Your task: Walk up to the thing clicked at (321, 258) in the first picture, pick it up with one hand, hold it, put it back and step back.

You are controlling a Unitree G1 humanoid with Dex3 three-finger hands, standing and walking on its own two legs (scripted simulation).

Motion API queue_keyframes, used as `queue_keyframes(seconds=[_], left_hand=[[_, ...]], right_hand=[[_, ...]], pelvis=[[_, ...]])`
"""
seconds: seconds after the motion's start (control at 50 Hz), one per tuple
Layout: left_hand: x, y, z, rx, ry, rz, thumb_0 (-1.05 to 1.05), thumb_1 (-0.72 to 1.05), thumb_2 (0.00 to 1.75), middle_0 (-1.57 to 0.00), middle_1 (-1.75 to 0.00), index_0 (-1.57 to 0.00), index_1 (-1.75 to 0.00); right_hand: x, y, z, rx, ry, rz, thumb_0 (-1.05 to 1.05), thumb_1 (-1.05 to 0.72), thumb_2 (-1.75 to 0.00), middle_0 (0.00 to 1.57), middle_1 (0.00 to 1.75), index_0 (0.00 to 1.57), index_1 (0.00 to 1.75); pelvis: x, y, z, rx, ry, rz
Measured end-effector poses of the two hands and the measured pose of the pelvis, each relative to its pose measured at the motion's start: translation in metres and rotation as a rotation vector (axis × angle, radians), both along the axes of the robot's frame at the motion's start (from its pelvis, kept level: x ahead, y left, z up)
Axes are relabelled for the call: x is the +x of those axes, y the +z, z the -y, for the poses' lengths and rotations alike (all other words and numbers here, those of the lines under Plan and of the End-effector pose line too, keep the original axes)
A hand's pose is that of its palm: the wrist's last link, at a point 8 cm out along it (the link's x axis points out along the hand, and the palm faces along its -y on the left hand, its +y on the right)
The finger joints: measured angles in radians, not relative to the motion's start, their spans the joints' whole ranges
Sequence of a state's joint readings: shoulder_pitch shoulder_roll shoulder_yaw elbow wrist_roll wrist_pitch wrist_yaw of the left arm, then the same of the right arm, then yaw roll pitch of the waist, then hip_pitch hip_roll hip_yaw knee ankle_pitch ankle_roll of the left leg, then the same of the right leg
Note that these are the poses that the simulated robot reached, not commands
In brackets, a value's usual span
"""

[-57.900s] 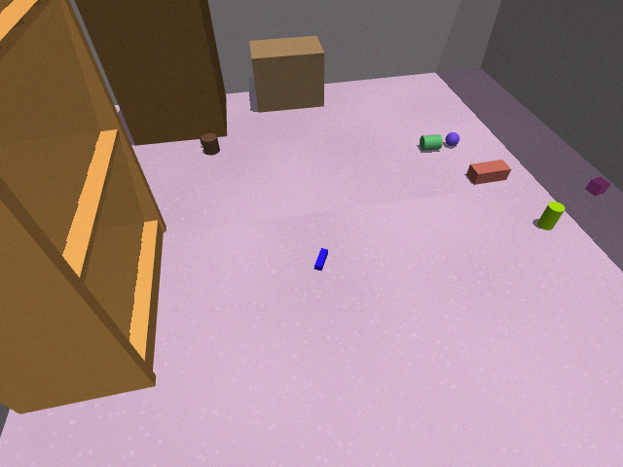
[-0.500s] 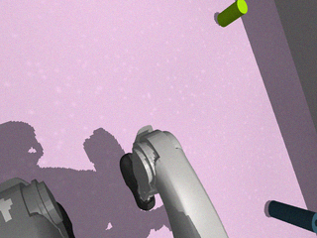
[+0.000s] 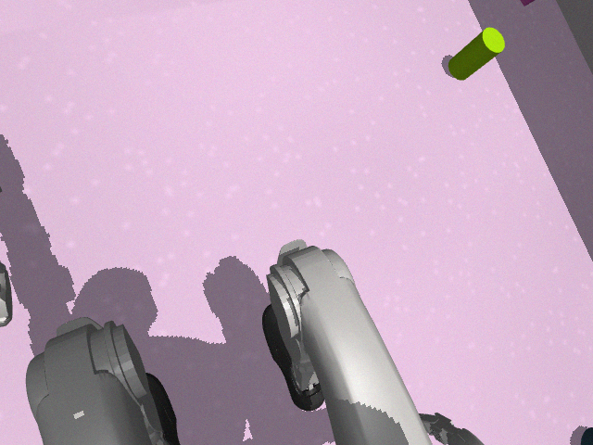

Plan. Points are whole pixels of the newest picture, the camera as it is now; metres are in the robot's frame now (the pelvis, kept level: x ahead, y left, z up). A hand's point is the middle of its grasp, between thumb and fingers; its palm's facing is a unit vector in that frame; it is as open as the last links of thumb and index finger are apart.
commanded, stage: home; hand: left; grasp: from above
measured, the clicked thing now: out of the picture +0.48 +0.35 -0.33
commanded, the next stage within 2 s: none
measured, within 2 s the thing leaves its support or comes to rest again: neither
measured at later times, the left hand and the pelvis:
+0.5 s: hand out of the picture +0.40 +0.29 -0.08, palm faces -0.38 -0.23 -0.90, open 9.0 cm; pelvis +0.00 +0.01 +0.05, yaw +4 degrees
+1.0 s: hand out of the picture +0.28 +0.23 +0.14, palm faces -0.12 -0.85 -0.52, open 7.3 cm; pelvis +0.03 +0.00 +0.23, yaw +7 degrees
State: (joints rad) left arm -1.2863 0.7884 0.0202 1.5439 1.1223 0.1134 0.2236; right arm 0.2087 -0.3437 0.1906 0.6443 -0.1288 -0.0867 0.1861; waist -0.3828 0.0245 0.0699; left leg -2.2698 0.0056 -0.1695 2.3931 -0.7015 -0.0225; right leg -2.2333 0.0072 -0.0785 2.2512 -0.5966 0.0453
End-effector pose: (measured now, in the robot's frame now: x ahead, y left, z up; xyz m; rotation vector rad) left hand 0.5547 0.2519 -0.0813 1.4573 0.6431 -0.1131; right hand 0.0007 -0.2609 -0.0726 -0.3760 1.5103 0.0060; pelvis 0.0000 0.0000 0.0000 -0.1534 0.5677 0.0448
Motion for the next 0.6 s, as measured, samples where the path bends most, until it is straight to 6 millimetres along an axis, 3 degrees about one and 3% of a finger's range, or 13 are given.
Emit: queue_keyframes(seconds=[0.08, 0.16, 0.22, 0.28, 0.34, 0.42, 0.52, 0.6], left_hand=[[-0.012, -0.014, -0.001, 0.012, -0.084, -0.043, 0.00, -0.43, 0.95, -0.12, -1.00, -0.14, -0.98], [-0.038, -0.036, -0.005, -0.018, -0.156, -0.106, 0.00, -0.37, 0.95, -0.15, -0.96, -0.17, -0.94], [-0.061, -0.047, -0.007, -0.063, -0.226, -0.107, 0.00, -0.27, 0.98, -0.20, -0.89, -0.20, -0.88], [-0.085, -0.043, -0.009, -0.107, -0.292, -0.054, 0.00, -0.12, 1.01, -0.23, -0.81, -0.23, -0.81], [-0.108, -0.025, -0.014, -0.137, -0.313, 0.025, 0.00, 0.05, 1.03, -0.25, -0.74, -0.24, -0.75], [-0.134, 0.016, -0.030, -0.151, -0.251, 0.118, 0.00, 0.27, 1.04, -0.26, -0.65, -0.25, -0.66], [-0.161, 0.068, -0.050, -0.174, -0.096, 0.092, 0.00, 0.46, 1.03, -0.26, -0.56, -0.25, -0.57], [-0.186, 0.103, -0.048, -0.285, 0.010, 0.043, 0.00, 0.57, 1.02, -0.25, -0.52, -0.24, -0.53]], right_hand=[[-0.012, -0.002, 0.005, -0.025, -0.010, -0.058, 0.00, -0.90, -0.89, 0.20, 0.30, 0.20, 0.30], [-0.015, -0.002, 0.012, -0.067, -0.007, -0.096, 0.00, -0.89, -0.89, 0.20, 0.30, 0.20, 0.30], [-0.011, -0.001, 0.019, -0.102, 0.002, -0.108, 0.00, -0.89, -0.89, 0.21, 0.30, 0.20, 0.30], [0.005, 0.001, 0.025, -0.135, 0.013, -0.086, 0.00, -0.89, -0.89, 0.21, 0.30, 0.20, 0.30], [0.034, 0.004, 0.031, -0.162, 0.024, -0.020, 0.00, -0.89, -0.89, 0.21, 0.30, 0.20, 0.30], [0.085, 0.012, 0.030, -0.162, 0.031, 0.115, 0.01, -0.89, -0.89, 0.21, 0.30, 0.20, 0.30], [0.152, 0.033, 0.008, -0.084, 0.049, 0.312, 0.00, -0.90, -0.89, 0.20, 0.30, 0.20, 0.30], [0.189, 0.061, -0.015, -0.003, 0.064, 0.435, 0.00, -0.90, -0.89, 0.20, 0.30, 0.20, 0.30]], pelvis=[[-0.002, -0.002, 0.001, -0.001, -0.002, 0.000], [-0.005, -0.004, 0.000, -0.005, 0.000, 0.008], [-0.006, -0.006, 0.000, -0.009, 0.003, 0.010], [-0.007, -0.003, -0.001, -0.009, 0.011, 0.006], [-0.007, 0.004, -0.001, -0.006, 0.023, -0.010], [-0.004, 0.022, -0.003, 0.010, 0.042, -0.036], [0.000, 0.057, -0.006, 0.028, 0.054, -0.043], [0.002, 0.090, -0.007, 0.044, 0.059, -0.028]])
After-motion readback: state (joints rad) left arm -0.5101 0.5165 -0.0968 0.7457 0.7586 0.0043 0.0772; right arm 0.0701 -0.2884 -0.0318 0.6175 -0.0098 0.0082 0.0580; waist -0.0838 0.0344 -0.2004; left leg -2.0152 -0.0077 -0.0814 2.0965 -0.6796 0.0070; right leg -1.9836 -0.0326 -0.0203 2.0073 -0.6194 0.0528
